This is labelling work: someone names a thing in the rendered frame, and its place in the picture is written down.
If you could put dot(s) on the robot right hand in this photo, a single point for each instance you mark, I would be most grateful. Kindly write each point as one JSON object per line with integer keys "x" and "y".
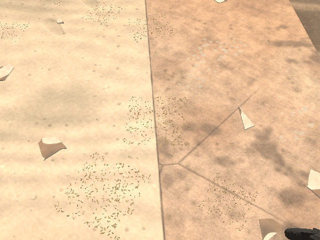
{"x": 302, "y": 234}

